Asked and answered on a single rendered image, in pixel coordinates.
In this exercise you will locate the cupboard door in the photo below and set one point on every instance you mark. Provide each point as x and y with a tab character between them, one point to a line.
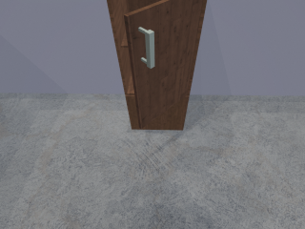
175	25

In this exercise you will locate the handle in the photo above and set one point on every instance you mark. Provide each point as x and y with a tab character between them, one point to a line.
149	42

